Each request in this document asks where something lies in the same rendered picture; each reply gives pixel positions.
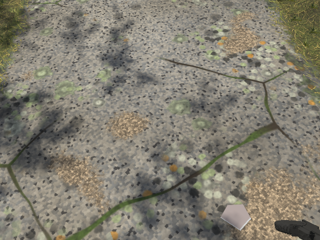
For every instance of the robot right hand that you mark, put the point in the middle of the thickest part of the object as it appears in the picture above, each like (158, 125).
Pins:
(302, 229)

